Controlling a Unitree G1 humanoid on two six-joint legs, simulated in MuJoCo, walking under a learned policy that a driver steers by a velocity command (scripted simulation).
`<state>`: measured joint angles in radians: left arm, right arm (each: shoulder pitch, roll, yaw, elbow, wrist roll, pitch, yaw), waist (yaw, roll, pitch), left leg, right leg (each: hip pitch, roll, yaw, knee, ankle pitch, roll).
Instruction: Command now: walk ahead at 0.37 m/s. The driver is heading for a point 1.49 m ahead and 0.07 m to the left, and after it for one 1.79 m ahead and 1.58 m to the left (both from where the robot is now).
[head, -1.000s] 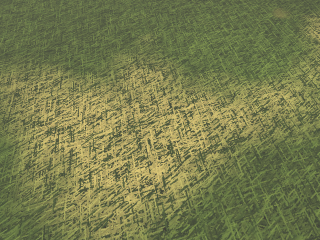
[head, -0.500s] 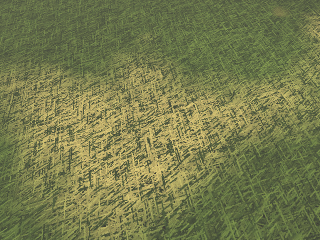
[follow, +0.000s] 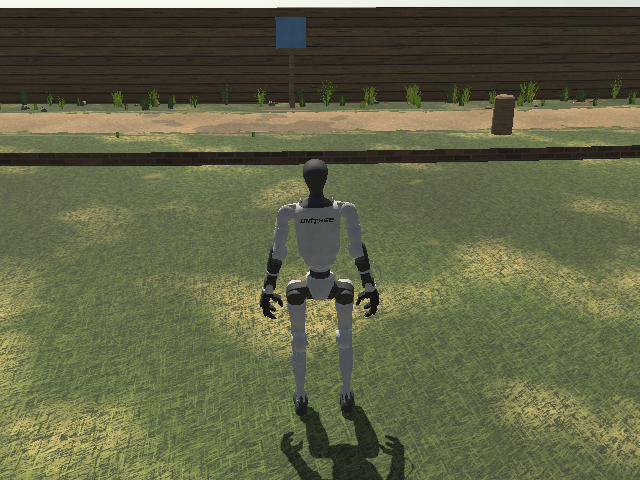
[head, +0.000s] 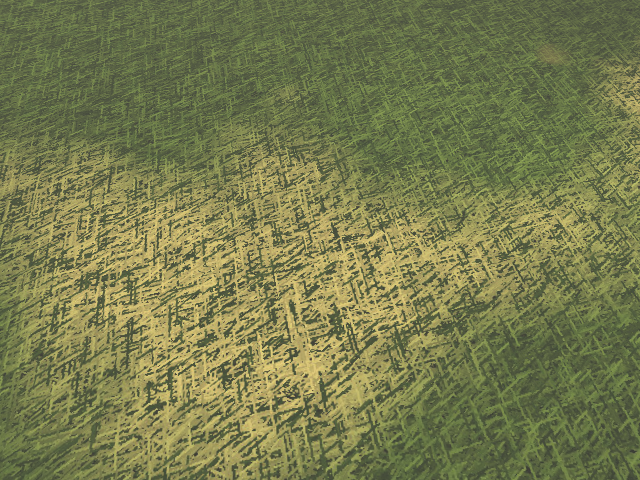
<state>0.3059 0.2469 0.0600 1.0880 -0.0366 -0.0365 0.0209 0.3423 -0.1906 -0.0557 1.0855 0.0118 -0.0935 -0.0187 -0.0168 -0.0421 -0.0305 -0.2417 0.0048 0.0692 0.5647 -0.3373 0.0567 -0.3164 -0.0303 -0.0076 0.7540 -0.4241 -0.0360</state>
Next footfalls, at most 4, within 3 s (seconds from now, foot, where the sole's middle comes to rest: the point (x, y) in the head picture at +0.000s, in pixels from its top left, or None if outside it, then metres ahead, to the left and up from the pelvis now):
0.36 right None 0.35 -0.11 -0.77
0.70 left None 0.31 0.12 -0.77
1.46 left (275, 418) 0.67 0.08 -0.77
1.76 right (382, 457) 0.58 -0.15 -0.77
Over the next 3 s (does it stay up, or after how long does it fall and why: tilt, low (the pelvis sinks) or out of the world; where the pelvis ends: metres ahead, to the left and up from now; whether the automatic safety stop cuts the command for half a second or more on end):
stays up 0.86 -0.02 -0.01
